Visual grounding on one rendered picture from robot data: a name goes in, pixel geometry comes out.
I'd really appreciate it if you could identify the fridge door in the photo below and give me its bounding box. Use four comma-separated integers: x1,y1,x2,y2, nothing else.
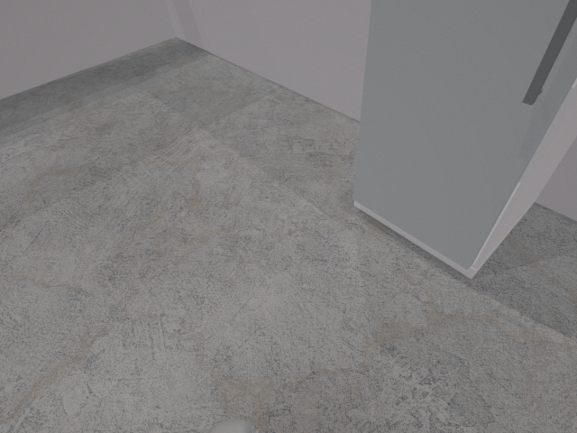
353,0,577,270

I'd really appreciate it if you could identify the handle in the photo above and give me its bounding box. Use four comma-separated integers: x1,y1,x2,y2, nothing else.
522,0,577,106

